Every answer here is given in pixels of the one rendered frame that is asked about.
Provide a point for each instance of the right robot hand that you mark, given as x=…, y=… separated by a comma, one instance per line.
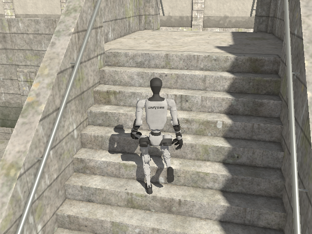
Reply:
x=180, y=142

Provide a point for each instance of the robot left forearm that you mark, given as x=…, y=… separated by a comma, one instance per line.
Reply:
x=135, y=128

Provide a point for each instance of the left robot hand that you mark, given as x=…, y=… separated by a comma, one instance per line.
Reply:
x=134, y=137

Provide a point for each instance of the robot left upper arm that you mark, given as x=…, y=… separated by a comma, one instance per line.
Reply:
x=139, y=111

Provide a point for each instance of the robot right forearm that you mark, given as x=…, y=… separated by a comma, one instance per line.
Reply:
x=178, y=131

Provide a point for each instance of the robot right foot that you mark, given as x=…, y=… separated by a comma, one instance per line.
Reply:
x=170, y=175

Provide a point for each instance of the robot right upper arm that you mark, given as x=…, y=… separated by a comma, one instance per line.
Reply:
x=173, y=111

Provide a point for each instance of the left robot shin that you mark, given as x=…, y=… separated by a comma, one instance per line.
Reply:
x=147, y=171

